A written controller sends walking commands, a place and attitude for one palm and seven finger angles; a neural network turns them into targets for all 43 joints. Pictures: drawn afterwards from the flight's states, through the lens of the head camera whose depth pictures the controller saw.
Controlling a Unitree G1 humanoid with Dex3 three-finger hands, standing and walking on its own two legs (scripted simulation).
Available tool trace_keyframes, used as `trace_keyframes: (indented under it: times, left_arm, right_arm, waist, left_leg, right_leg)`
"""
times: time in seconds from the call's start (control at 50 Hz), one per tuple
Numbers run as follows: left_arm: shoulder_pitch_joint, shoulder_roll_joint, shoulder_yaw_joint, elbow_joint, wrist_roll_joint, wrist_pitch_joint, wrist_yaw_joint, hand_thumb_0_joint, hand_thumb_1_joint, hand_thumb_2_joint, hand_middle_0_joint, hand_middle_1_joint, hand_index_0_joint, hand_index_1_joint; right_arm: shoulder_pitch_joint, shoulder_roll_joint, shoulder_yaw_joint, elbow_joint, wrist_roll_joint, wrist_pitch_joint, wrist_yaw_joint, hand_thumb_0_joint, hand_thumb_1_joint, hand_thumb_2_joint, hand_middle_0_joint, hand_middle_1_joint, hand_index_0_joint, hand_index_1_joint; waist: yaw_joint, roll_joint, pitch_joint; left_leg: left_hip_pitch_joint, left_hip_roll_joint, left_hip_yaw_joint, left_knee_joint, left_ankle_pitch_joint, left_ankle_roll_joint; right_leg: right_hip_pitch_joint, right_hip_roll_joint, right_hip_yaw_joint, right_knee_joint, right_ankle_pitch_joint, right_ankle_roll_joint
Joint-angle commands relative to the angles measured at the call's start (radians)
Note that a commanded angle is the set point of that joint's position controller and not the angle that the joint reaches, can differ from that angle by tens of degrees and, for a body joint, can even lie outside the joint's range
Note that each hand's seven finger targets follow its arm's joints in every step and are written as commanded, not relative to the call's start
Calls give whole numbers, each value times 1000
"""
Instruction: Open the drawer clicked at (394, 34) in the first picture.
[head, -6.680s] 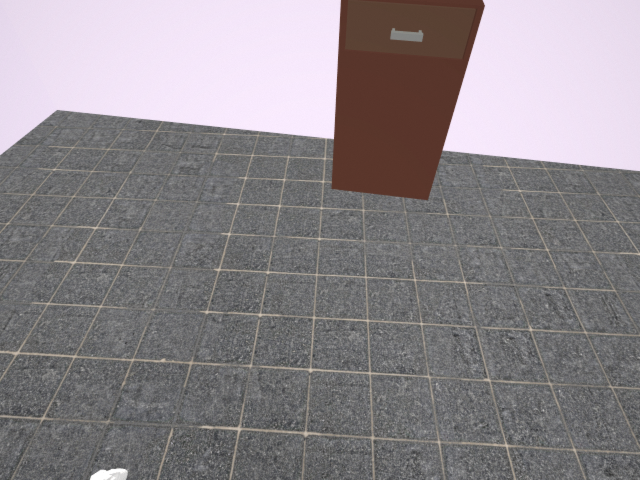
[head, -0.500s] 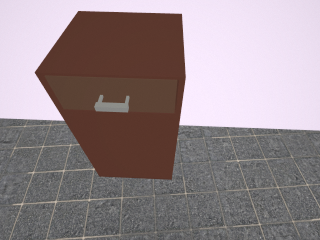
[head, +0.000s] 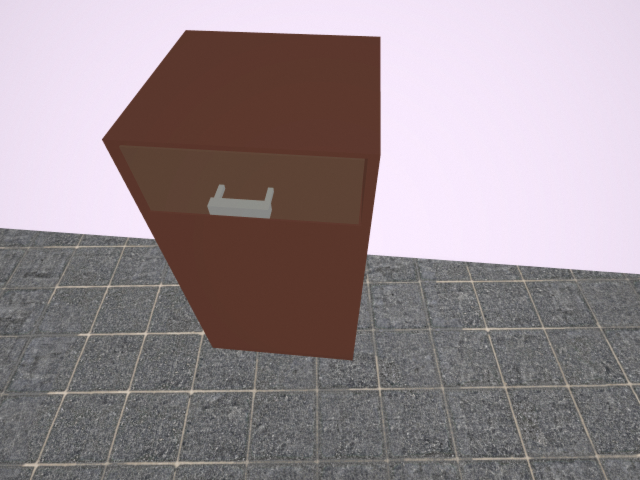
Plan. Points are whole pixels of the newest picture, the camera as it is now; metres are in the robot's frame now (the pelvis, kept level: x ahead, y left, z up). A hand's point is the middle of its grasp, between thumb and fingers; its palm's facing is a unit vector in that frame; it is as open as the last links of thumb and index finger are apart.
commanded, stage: come to a stop and stand still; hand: left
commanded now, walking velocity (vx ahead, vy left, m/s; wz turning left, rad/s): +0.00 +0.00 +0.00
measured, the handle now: (242, 199) +0.56 +0.20 -0.02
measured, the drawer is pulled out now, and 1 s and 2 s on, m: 0.00 0.00 0.00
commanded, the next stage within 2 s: look again from close up in 0.86 s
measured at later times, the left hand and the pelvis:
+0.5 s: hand out of the picture +0.01 +0.18 -0.18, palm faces +0.03 -0.99 -0.15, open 7.3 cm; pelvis +0.02 +0.03 +0.00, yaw -1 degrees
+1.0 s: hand out of the picture +0.03 +0.20 -0.18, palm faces +0.03 -0.98 -0.20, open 7.3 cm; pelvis +0.03 +0.03 +0.00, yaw -1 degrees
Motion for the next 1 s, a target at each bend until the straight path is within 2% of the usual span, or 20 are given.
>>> trace_keyframes:
  times: [0.0,0.02,0.04,0.06,0.08,0.12,0.18,0.2,0.24,0.32,0.36,0.42,0.5,0.6,0.7,0.88,0.92,0.94,0.96,0.98]
  left_arm:
    - [-3,90,9,-47,-16,-6,1,0,900,900,-200,-300,-200,-300]
    - [12,65,4,-48,-15,-11,-3,0,900,900,-200,-300,-200,-300]
    - [-3,64,-1,-26,-7,-4,-4,0,900,900,-200,-300,-200,-300]
    - [8,68,-5,-9,-4,-3,-6,0,900,900,-200,-300,-200,-300]
    - [29,68,-10,12,-4,-5,-7,0,900,900,-200,-300,-200,-300]
    - [63,71,-19,41,-8,-14,-8,0,900,900,-200,-300,-200,-300]
    - [82,86,-25,74,-12,-25,-3,0,900,900,-200,-300,-200,-300]
    - [74,85,-26,78,-13,-25,0,0,900,900,-200,-300,-200,-300]
    - [88,74,-31,88,-16,-32,4,0,900,900,-200,-300,-200,-300]
    - [94,61,-32,99,-18,-35,10,0,900,900,-200,-300,-200,-300]
    - [104,53,-33,105,-18,-35,12,0,900,900,-200,-300,-200,-300]
    - [111,49,-32,109,-19,-37,14,0,900,900,-200,-300,-200,-300]
    - [106,45,-32,111,-20,-36,18,0,900,900,-200,-300,-200,-300]
    - [108,37,-33,112,-20,-33,19,0,900,900,-200,-300,-200,-300]
    - [101,39,-31,105,-20,-35,20,0,900,900,-200,-300,-200,-300]
    - [92,48,-29,100,-22,-36,20,0,900,900,-200,-300,-200,-300]
    - [91,47,-30,99,-21,-34,20,0,900,900,-200,-300,-200,-300]
    - [182,89,-31,128,-11,-60,59,0,900,900,-200,-300,-200,-300]
    - [164,117,-23,89,-14,-72,50,0,900,900,-200,-300,-200,-300]
    - [123,95,-34,76,-15,-75,40,0,900,900,-200,-300,-200,-300]
  right_arm:
    - [125,-109,-1,-9,-6,-30,-9,0,-900,-900,200,300,200,300]
    - [86,-142,1,-29,-10,-28,-12,0,-900,-900,200,300,200,300]
    - [30,-128,5,-23,-7,-33,-15,0,-900,-900,200,300,200,300]
    - [2,-113,12,-23,-3,-37,-19,0,-900,-900,200,300,200,300]
    - [-6,-100,16,-19,0,-38,-22,0,-900,-900,200,300,200,300]
    - [25,-87,20,-1,4,-44,-26,0,-900,-900,200,300,200,300]
    - [78,-63,23,31,8,-46,-25,0,-900,-900,200,300,200,300]
    - [95,-58,25,38,9,-45,-25,0,-900,-900,200,300,200,300]
    - [119,-45,29,54,10,-51,-26,0,-900,-900,200,300,200,300]
    - [147,-31,33,74,11,-56,-30,0,-900,-900,200,300,200,300]
    - [145,-22,36,82,10,-60,-32,0,-900,-900,200,300,200,300]
    - [159,-16,36,90,10,-64,-35,0,-900,-900,200,300,200,300]
    - [176,-9,37,101,10,-64,-39,0,-900,-900,200,300,200,300]
    - [184,1,37,106,9,-63,-42,0,-900,-900,200,300,200,300]
    - [194,4,34,106,9,-64,-42,0,-900,-900,200,300,200,300]
    - [196,-1,35,108,9,-67,-43,0,-900,-900,200,300,200,300]
    - [194,0,35,109,9,-66,-43,0,-900,-900,200,300,200,300]
    - [80,-53,25,28,19,-76,-27,0,-900,-900,200,300,200,300]
    - [149,-6,25,0,11,-67,-26,0,-900,-900,200,300,200,300]
    - [186,9,29,9,10,-71,-22,0,-900,-900,200,300,200,300]
  waist:
    - [-32,112,3]
    - [-9,130,18]
    - [-7,198,45]
    - [4,226,62]
    - [10,206,64]
    - [9,141,31]
    - [-7,30,26]
    - [-14,-11,46]
    - [-20,-24,12]
    - [-26,-7,-6]
    - [-21,3,8]
    - [-21,17,-9]
    - [-23,21,11]
    - [-22,26,30]
    - [-25,9,22]
    - [-27,21,12]
    - [-25,20,26]
    - [10,-12,61]
    - [-40,23,-35]
    - [-52,34,-54]
  left_leg:
    - [-18,175,-200,-294,-82,75]
    - [-157,226,-249,-344,-178,104]
    - [-207,212,-262,-407,-225,106]
    - [-222,189,-225,-409,-189,99]
    - [-199,162,-178,-381,-123,89]
    - [-123,126,-130,-317,-7,75]
    - [-99,88,-92,-260,26,51]
    - [-90,85,-87,-251,52,47]
    - [-38,79,-66,-224,138,43]
    - [-17,86,-59,-218,191,40]
    - [-17,86,-56,-218,211,40]
    - [-1,86,-48,-205,265,38]
    - [-2,88,-46,-201,308,34]
    - [3,88,-45,-205,307,36]
    - [12,89,-42,-201,328,36]
    - [25,88,-41,-203,364,33]
    - [19,88,-44,-209,339,34]
    - [-73,90,-3,-8,377,13]
    - [-63,35,-34,-64,101,17]
    - [-55,48,-46,-109,109,23]
  right_leg:
    - [-69,-25,83,-11,-205,13]
    - [-2,-6,31,34,-153,28]
    - [40,-7,24,68,-112,39]
    - [70,-10,30,84,-84,39]
    - [83,-14,37,70,-54,37]
    - [98,-22,52,-5,4,37]
    - [129,-46,92,-69,32,30]
    - [114,-46,98,-74,36,26]
    - [117,-59,102,-81,78,22]
    - [130,-58,95,-69,107,19]
    - [132,-58,92,-64,125,18]
    - [151,-61,88,-54,169,15]
    - [157,-56,84,-41,191,12]
    - [148,-53,82,-43,180,12]
    - [161,-54,80,-39,205,10]
    - [174,-54,79,-35,228,8]
    - [167,-52,79,-41,198,11]
    - [141,-102,131,10,519,4]
    - [184,-137,170,27,467,-24]
    - [162,-112,135,50,342,-31]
